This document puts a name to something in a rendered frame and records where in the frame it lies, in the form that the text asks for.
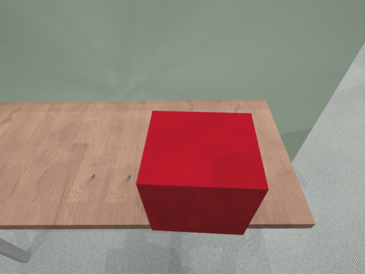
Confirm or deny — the carton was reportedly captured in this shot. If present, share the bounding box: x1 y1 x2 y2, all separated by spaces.
136 111 269 235

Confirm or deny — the table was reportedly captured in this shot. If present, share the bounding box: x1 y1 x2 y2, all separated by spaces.
0 99 316 263

